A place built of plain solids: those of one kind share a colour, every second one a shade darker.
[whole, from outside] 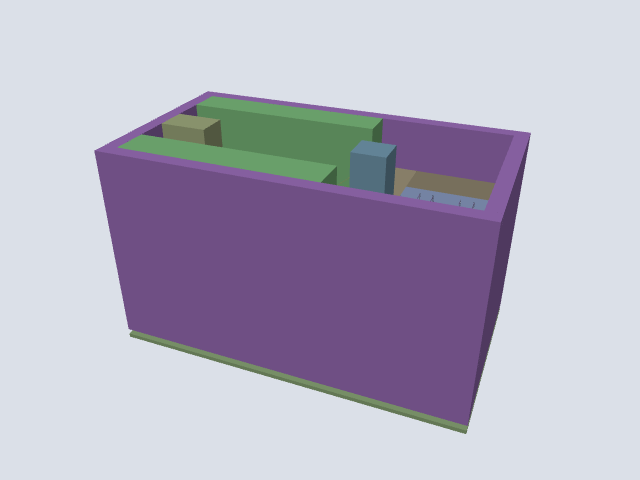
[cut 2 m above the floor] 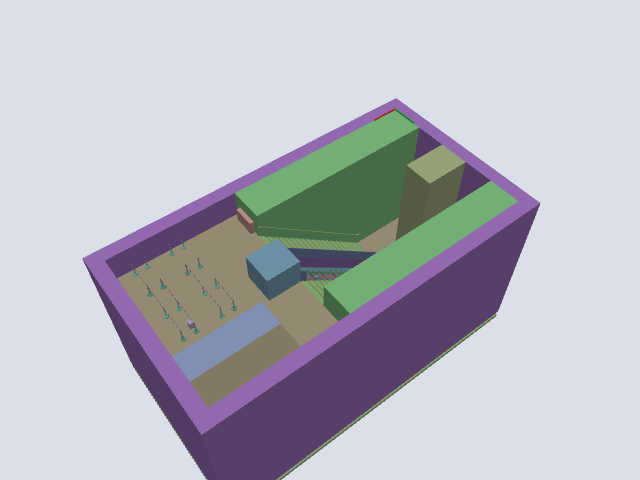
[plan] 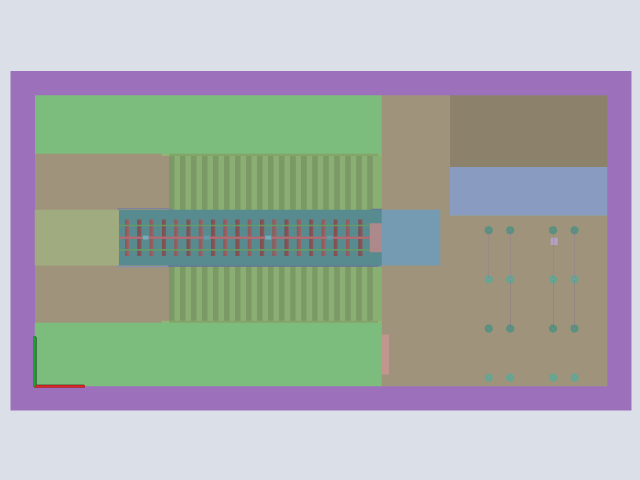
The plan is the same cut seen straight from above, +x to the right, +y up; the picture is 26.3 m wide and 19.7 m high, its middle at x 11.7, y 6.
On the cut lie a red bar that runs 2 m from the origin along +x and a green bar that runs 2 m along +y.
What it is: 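A station hall on a slope, the upper terminus of a funicular, closed to the public; the track lies in a pit down its middle, empty; on either side one straight stair of 39 risers at 39 degrees, rising 7.19 m, is the quay; toward the pit the south stair has a balustrade, the north stair an open edge along the car's stand and a guard beyond it; the concourse lies at the upper end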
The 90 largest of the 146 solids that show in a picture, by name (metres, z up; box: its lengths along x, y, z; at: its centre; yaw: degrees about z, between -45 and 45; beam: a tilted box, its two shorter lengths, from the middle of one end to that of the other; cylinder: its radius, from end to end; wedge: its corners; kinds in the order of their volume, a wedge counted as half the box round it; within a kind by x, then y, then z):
{
 "floor_1": {"box": [14.24, 2.35, 3.49], "at": [7.12, 3.77, 0.75]},
 "floor_2": {"box": [14.24, 2.3, 3.49], "at": [7.12, 8.39, 0.75]},
 "floor_3": {"box": [2.8, 11.94, 10.69], "at": [15.63, 5.97, 4.34]},
 "floor_4": {"box": [6.45, 7.0, 10.69], "at": [20.26, 3.5, 4.34]},
 "floor_5": {"box": [6.45, 2.94, 10.69], "at": [20.26, 10.47, 4.34]},
 "wall_1": {"box": [1.0, 11.94, 14.35], "at": [-0.5, 5.97, 6.17]},
 "wall_2": {"wedge": [[5.47, 4.9, 2.44], [5.47, 4.9, 2.71], [5.47, 4.95, 2.44], [5.47, 4.95, 2.71], [14.12, 4.9, 2.44], [14.12, 4.9, 9.76], [14.12, 4.95, 2.44], [14.12, 4.95, 9.76]]},
 "wall_3": {"box": [25.48, 1.0, 14.35], "at": [11.74, -0.5, 6.17]},
 "wall_4": {"box": [25.48, 1.0, 14.35], "at": [11.74, 12.44, 6.17]},
 "wall_5": {"box": [1.0, 11.94, 14.35], "at": [23.98, 5.97, 6.17]},
 "wall_wing_1": {"box": [14.24, 2.6, 14.35], "at": [7.12, 1.3, 6.17]},
 "wall_wing_2": {"box": [14.24, 2.4, 14.35], "at": [7.12, 10.74, 6.17]},
 "step_1": {"box": [0.31, 2.3, 1.16], "at": [6.79, 3.75, 3.02]},
 "step_2": {"box": [0.31, 2.3, 1.34], "at": [7.01, 3.75, 3.11]},
 "step_3": {"box": [0.31, 2.3, 1.34], "at": [7.01, 8.39, 3.11]},
 "step_4": {"box": [0.31, 2.3, 1.53], "at": [7.24, 3.75, 3.21]},
 "step_5": {"box": [0.31, 2.3, 1.53], "at": [7.24, 8.39, 3.21]},
 "step_6": {"box": [0.31, 2.3, 1.71], "at": [7.46, 3.75, 3.3]},
 "step_7": {"box": [0.31, 2.3, 1.71], "at": [7.46, 8.39, 3.3]},
 "step_8": {"box": [0.31, 2.3, 1.89], "at": [7.69, 3.75, 3.39]},
 "step_9": {"box": [0.31, 2.3, 1.89], "at": [7.69, 8.39, 3.39]},
 "step_10": {"box": [0.31, 2.3, 2.08], "at": [7.92, 3.75, 3.48]},
 "step_11": {"box": [0.31, 2.3, 2.08], "at": [7.92, 8.39, 3.48]},
 "step_12": {"box": [0.31, 2.3, 2.26], "at": [8.14, 3.75, 3.58]},
 "step_13": {"box": [0.31, 2.3, 2.26], "at": [8.14, 8.39, 3.58]},
 "step_14": {"box": [0.31, 2.3, 2.45], "at": [8.37, 3.75, 3.67]},
 "step_15": {"box": [0.31, 2.3, 2.45], "at": [8.37, 8.39, 3.67]},
 "step_16": {"box": [0.31, 2.3, 2.63], "at": [8.59, 3.75, 3.76]},
 "step_17": {"box": [0.31, 2.3, 2.63], "at": [8.59, 8.39, 3.76]},
 "step_18": {"box": [0.31, 2.3, 2.82], "at": [8.82, 3.75, 3.85]},
 "step_19": {"box": [0.31, 2.3, 2.82], "at": [8.82, 8.39, 3.85]},
 "step_20": {"box": [0.31, 2.3, 3.0], "at": [9.05, 3.75, 3.94]},
 "step_21": {"box": [0.31, 2.3, 3.0], "at": [9.05, 8.39, 3.94]},
 "step_22": {"box": [0.31, 2.3, 3.18], "at": [9.27, 3.75, 4.04]},
 "step_23": {"box": [0.31, 2.3, 3.18], "at": [9.27, 8.39, 4.04]},
 "step_24": {"box": [0.31, 2.3, 3.37], "at": [9.5, 3.75, 4.13]},
 "step_25": {"box": [0.31, 2.3, 3.37], "at": [9.5, 8.39, 4.13]},
 "step_26": {"box": [0.31, 2.3, 3.55], "at": [9.72, 3.75, 4.22]},
 "step_27": {"box": [0.31, 2.3, 3.55], "at": [9.72, 8.39, 4.22]},
 "step_28": {"box": [0.31, 2.3, 3.74], "at": [9.95, 3.75, 4.31]},
 "step_29": {"box": [0.31, 2.3, 3.74], "at": [9.95, 8.39, 4.31]},
 "step_30": {"box": [0.31, 2.3, 3.92], "at": [10.18, 3.75, 4.41]},
 "step_31": {"box": [0.31, 2.3, 3.92], "at": [10.18, 8.39, 4.41]},
 "step_32": {"box": [0.31, 2.3, 4.11], "at": [10.4, 3.75, 4.5]},
 "step_33": {"box": [0.31, 2.3, 4.11], "at": [10.4, 8.39, 4.5]},
 "step_34": {"box": [0.31, 2.3, 4.29], "at": [10.63, 3.75, 4.59]},
 "step_35": {"box": [0.31, 2.3, 4.29], "at": [10.63, 8.39, 4.59]},
 "step_36": {"box": [0.31, 2.3, 4.48], "at": [10.85, 3.75, 4.68]},
 "step_37": {"box": [0.31, 2.3, 4.48], "at": [10.85, 8.39, 4.68]},
 "step_38": {"box": [0.31, 2.3, 4.66], "at": [11.08, 3.75, 4.77]},
 "step_39": {"box": [0.31, 2.3, 4.66], "at": [11.08, 8.39, 4.77]},
 "step_40": {"box": [0.31, 2.3, 4.84], "at": [11.31, 3.75, 4.87]},
 "step_41": {"box": [0.31, 2.3, 4.84], "at": [11.31, 8.39, 4.87]},
 "step_42": {"box": [0.31, 2.3, 5.03], "at": [11.53, 3.75, 4.96]},
 "step_43": {"box": [0.31, 2.3, 5.03], "at": [11.53, 8.39, 4.96]},
 "step_44": {"box": [0.31, 2.3, 5.21], "at": [11.76, 3.75, 5.05]},
 "step_45": {"box": [0.31, 2.3, 5.21], "at": [11.76, 8.39, 5.05]},
 "step_46": {"box": [0.31, 2.3, 5.4], "at": [11.98, 3.75, 5.14]},
 "step_47": {"box": [0.31, 2.3, 5.4], "at": [11.98, 8.39, 5.14]},
 "step_48": {"box": [0.31, 2.3, 5.58], "at": [12.21, 3.75, 5.23]},
 "step_49": {"box": [0.31, 2.3, 5.58], "at": [12.21, 8.39, 5.23]},
 "step_50": {"box": [0.31, 2.3, 5.77], "at": [12.44, 3.75, 5.33]},
 "step_51": {"box": [0.31, 2.3, 5.77], "at": [12.44, 8.39, 5.33]},
 "step_52": {"box": [0.31, 2.3, 5.95], "at": [12.66, 3.75, 5.42]},
 "step_53": {"box": [0.31, 2.3, 5.95], "at": [12.66, 8.39, 5.42]},
 "step_54": {"box": [0.31, 2.3, 6.14], "at": [12.89, 3.75, 5.51]},
 "step_55": {"box": [0.31, 2.3, 6.14], "at": [12.89, 8.39, 5.51]},
 "step_56": {"box": [0.31, 2.3, 6.32], "at": [13.11, 3.75, 5.6]},
 "step_57": {"box": [0.31, 2.3, 6.32], "at": [13.11, 8.39, 5.6]},
 "step_58": {"box": [0.31, 2.3, 6.5], "at": [13.34, 3.75, 5.7]},
 "step_59": {"box": [0.31, 2.3, 6.5], "at": [13.34, 8.39, 5.7]},
 "step_60": {"box": [0.31, 2.3, 6.69], "at": [13.57, 3.75, 5.79]},
 "step_61": {"box": [0.31, 2.3, 6.69], "at": [13.57, 8.39, 5.79]},
 "step_62": {"box": [0.31, 2.3, 6.87], "at": [13.79, 3.75, 5.88]},
 "step_63": {"box": [0.31, 2.3, 6.87], "at": [13.79, 8.39, 5.88]},
 "step_64": {"box": [0.31, 2.3, 7.06], "at": [14.02, 3.75, 5.97]},
 "step_65": {"box": [0.31, 2.3, 7.06], "at": [14.02, 8.39, 5.97]},
 "floor_zwa_1": {"box": [6.45, 2.0, 10.69], "at": [20.26, 8.0, 4.34]},
 "bed_track_1": {"wedge": [[3.45, 4.95, -0.5], [3.45, 4.95, 0.0], [3.45, 7.24, -0.5], [3.45, 7.24, 0.0], [14.24, 4.95, -0.5], [14.24, 4.95, 8.8], [14.24, 7.24, -0.5], [14.24, 7.24, 8.8]]},
 "wall_block_1": {"box": [3.45, 2.29, 14.35], "at": [1.72, 6.09, 6.17]},
 "floor_base_1": {"box": [25.48, 13.94, 0.3], "at": [11.74, 5.97, -1.57]},
 "wall_winding_1": {"box": [2.4, 2.29, 3.67], "at": [15.44, 6.09, 11.51]},
 "rail_track_1": {"wedge": [[3.45, 5.56, -0.05], [3.45, 5.56, 0.14], [3.45, 5.63, -0.05], [3.45, 5.63, 0.14], [14.24, 5.56, 8.75], [14.24, 5.56, 8.94], [14.24, 5.63, 8.75], [14.24, 5.63, 8.94]]},
 "rail_track_2": {"wedge": [[3.45, 6.56, -0.05], [3.45, 6.56, 0.14], [3.45, 6.63, -0.05], [3.45, 6.63, 0.14], [14.24, 6.56, 8.75], [14.24, 6.56, 8.94], [14.24, 6.63, 8.75], [14.24, 6.63, 8.94]]},
 "rail_wall_1": {"wedge": [[5.5, 2.6, 3.54], [5.5, 2.6, 3.62], [5.5, 2.69, 3.54], [5.5, 2.69, 3.62], [14.09, 2.6, 10.55], [14.09, 2.6, 10.63], [14.09, 2.69, 10.55], [14.09, 2.69, 10.63]]},
 "rail_wall_2": {"wedge": [[5.5, 9.45, 3.54], [5.5, 9.45, 3.62], [5.5, 9.54, 3.54], [5.5, 9.54, 3.62], [14.09, 9.45, 10.55], [14.09, 9.45, 10.63], [14.09, 9.54, 10.55], [14.09, 9.54, 10.63]]},
 "bed_duct_1": {"wedge": [[3.45, 6.04, -0.4], [3.45, 6.04, 0.06], [3.45, 6.14, -0.4], [3.45, 6.14, 0.06], [14.24, 6.04, -0.4], [14.24, 6.04, 8.86], [14.24, 6.14, -0.4], [14.24, 6.14, 8.86]]},
 "floor_hda_1": {"box": [0.15, 2.3, 7.24], "at": [14.16, 3.75, 6.06]},
 "floor_hda_2": {"box": [0.15, 2.3, 7.24], "at": [14.16, 8.39, 6.06]},
 "rail_1": {"wedge": [[5.47, 4.9, 2.71], [5.47, 4.9, 3.64], [5.47, 4.95, 2.71], [5.47, 4.95, 3.64], [14.12, 4.9, 9.76], [14.12, 4.9, 10.7], [14.12, 4.95, 9.76], [14.12, 4.95, 10.7]]}
}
